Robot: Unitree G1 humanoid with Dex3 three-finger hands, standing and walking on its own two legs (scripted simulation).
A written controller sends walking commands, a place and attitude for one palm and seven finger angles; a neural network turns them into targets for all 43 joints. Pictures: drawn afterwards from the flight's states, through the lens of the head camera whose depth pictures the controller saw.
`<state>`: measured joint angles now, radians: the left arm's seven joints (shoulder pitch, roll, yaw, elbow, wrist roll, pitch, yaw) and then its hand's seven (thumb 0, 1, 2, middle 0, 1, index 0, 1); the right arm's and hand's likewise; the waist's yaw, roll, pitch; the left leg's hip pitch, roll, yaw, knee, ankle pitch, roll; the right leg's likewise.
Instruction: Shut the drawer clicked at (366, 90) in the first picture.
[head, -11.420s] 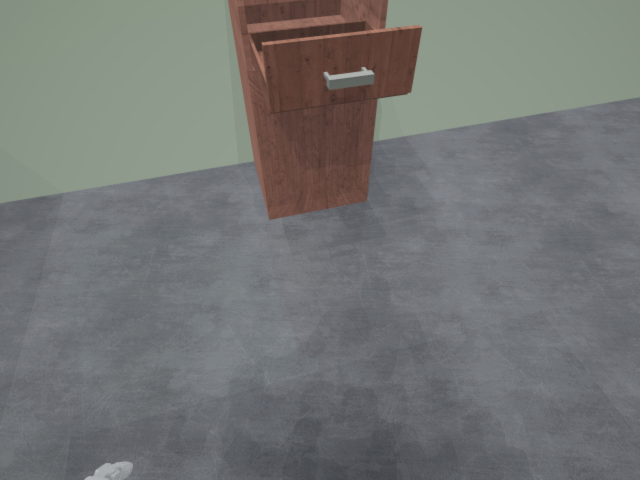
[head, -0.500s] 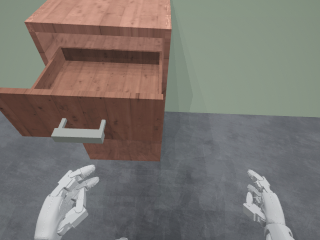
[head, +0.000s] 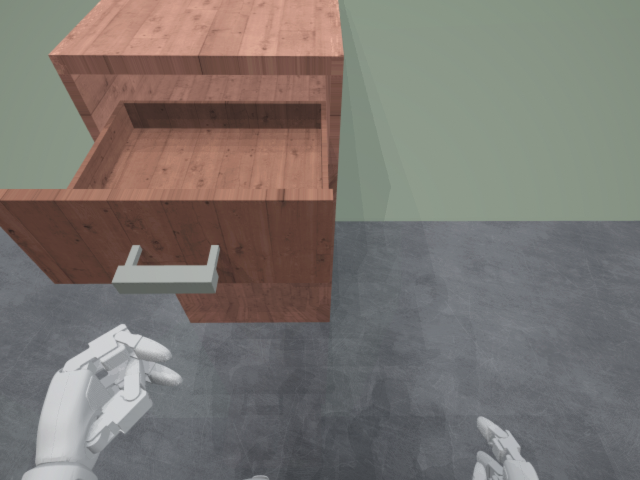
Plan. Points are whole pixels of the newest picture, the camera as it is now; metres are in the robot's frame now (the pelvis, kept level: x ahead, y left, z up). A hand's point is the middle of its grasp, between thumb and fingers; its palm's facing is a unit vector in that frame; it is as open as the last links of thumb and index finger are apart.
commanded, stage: raise the hand and make a fist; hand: left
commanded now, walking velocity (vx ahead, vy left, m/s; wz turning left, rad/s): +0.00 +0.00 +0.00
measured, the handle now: (171, 265) +0.37 +0.22 +0.06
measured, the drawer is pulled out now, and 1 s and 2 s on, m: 0.29 0.29 0.29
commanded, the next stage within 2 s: bring the fist close to the handle in 1.02 s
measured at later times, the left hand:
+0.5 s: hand (150, 382) +0.19 +0.16 +0.13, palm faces +0.06 -1.00 -0.07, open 3.2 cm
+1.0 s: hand (131, 380) +0.19 +0.17 +0.15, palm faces +0.11 -0.99 -0.12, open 3.3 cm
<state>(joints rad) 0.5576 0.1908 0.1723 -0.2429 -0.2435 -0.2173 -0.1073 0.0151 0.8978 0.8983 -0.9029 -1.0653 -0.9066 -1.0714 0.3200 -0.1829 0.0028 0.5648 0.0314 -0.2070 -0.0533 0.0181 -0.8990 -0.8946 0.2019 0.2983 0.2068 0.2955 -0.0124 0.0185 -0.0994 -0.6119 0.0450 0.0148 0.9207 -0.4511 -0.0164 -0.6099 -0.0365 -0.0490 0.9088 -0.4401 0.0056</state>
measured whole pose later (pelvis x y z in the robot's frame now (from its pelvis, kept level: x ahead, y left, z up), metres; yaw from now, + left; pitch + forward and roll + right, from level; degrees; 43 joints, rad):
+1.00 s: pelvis +0.02 -0.01 +0.02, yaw +2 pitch +2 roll -1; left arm 0.62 0.23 0.17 -0.44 -0.26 -0.11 -0.17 0.01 0.90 0.90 -1.40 -1.60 -1.40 -1.60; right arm 0.27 -0.24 0.03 0.57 0.05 -0.31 -0.07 0.02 -0.90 -0.90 0.20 0.30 0.20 0.30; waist 0.04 0.05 -0.09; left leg -0.38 0.05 -0.02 0.76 -0.41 -0.03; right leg -0.36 -0.03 -0.09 0.74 -0.41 -0.01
